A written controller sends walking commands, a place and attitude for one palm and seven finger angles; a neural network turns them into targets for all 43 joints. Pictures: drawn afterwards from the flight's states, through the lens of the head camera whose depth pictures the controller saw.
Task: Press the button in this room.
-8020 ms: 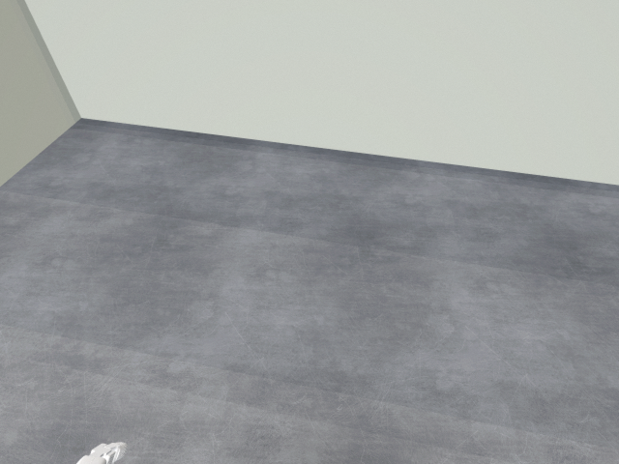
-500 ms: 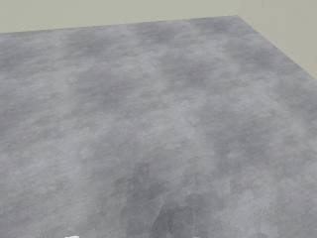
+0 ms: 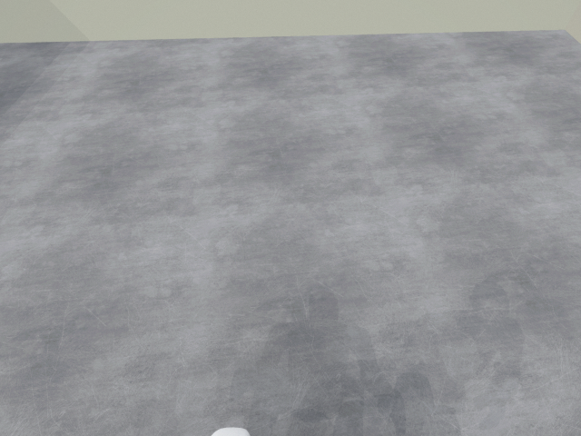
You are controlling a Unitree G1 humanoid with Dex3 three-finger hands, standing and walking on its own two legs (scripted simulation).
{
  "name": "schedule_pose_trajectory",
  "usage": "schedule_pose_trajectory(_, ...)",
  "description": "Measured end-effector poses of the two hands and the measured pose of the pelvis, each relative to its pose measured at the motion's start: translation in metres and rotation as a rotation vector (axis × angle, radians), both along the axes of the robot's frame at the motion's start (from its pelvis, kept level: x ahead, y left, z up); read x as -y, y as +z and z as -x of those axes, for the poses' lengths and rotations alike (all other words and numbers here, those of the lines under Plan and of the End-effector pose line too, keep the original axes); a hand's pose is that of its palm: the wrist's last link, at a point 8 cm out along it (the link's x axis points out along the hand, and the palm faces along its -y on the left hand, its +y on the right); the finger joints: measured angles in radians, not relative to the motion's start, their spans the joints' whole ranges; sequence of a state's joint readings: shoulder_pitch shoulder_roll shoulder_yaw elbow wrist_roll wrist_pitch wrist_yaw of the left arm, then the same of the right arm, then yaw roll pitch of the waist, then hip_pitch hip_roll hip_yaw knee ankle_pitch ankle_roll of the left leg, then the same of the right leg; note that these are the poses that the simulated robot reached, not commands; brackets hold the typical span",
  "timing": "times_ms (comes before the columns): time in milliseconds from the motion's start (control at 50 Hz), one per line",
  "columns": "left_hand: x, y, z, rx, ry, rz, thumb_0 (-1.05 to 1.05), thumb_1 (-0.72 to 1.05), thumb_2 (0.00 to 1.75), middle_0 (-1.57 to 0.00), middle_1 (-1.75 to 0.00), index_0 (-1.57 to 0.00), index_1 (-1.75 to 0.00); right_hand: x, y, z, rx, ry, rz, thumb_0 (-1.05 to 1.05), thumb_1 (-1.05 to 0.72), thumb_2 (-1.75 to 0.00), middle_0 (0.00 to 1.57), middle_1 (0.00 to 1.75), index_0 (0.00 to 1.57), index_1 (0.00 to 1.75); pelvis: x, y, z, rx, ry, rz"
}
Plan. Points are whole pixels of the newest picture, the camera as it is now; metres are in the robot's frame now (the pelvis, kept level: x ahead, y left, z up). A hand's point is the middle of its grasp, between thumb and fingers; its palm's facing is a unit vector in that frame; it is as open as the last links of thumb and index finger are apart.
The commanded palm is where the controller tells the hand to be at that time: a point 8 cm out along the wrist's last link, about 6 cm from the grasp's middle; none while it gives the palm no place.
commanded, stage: turn or walk to find it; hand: left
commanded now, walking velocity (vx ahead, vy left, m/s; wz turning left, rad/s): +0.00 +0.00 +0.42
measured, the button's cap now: out of the picture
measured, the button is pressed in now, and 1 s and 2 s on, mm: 0 0 0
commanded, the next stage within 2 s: none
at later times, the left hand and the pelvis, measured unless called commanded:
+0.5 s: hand out of the picture +0.03 +0.25 -0.16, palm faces +0.21 -0.94 -0.26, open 7.3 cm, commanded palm none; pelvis -0.02 +0.03 +0.00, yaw +11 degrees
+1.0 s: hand out of the picture -0.08 +0.20 -0.17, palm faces +0.45 -0.86 -0.25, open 7.3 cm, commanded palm none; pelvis -0.04 +0.00 +0.00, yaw +26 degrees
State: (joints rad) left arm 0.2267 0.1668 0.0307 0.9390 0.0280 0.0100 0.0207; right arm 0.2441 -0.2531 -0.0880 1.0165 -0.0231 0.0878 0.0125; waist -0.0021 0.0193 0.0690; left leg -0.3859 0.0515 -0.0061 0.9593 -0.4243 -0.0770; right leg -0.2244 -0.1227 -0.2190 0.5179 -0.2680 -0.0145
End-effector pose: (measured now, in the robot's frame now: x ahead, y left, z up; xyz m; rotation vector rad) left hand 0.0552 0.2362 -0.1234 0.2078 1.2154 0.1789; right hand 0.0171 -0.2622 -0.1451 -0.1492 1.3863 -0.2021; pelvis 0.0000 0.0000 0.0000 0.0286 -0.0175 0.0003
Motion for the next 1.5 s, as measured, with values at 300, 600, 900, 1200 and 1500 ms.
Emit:
schedule_pose_trajectory(300, -0.076, -0.022, 0.080, -0.120, 0.184, 0.026, 0.01, 0.91, 0.90, -0.20, -0.29, -0.20, -0.30, -0.078, 0.029, -0.089, 0.220, 0.232, 0.042, 0.00, -0.91, -0.90, 0.20, 0.30, 0.20, 0.30, -0.046, 0.000, 0.015, -0.003, 0.111, 0.048)
schedule_pose_trajectory(600, -0.038, 0.004, 0.035, 0.091, 0.192, -0.048, 0.00, 0.91, 0.90, -0.20, -0.29, -0.20, -0.30, -0.044, -0.013, -0.055, 0.098, 0.247, -0.051, 0.00, -0.91, -0.89, 0.21, 0.30, 0.21, 0.30, -0.008, -0.010, 0.024, -0.009, 0.229, 0.014)
schedule_pose_trajectory(900, 0.005, 0.004, 0.121, -0.002, 0.385, -0.010, 0.00, 0.91, 0.90, -0.20, -0.30, -0.21, -0.30, -0.022, -0.004, -0.071, -0.004, 0.396, -0.015, 0.01, -0.91, -0.90, 0.20, 0.30, 0.20, 0.30, 0.007, 0.001, 0.029, -0.005, 0.397, -0.005)
schedule_pose_trajectory(1200, -0.035, -0.029, 0.227, -0.131, 0.590, 0.057, 0.01, 0.91, 0.90, -0.20, -0.29, -0.20, -0.30, -0.130, 0.026, -0.130, 0.229, 0.638, 0.002, 0.00, -0.91, -0.90, 0.20, 0.30, 0.20, 0.30, -0.033, -0.005, 0.058, 0.012, 0.516, 0.048)
schedule_pose_trajectory(1500, -0.036, 0.002, 0.180, 0.059, 0.607, -0.032, 0.00, 0.91, 0.90, -0.20, -0.29, -0.20, -0.30, -0.103, 0.007, -0.103, 0.114, 0.665, -0.048, 0.00, -0.91, -0.89, 0.21, 0.30, 0.21, 0.30, -0.007, 0.000, 0.058, -0.002, 0.635, 0.030)
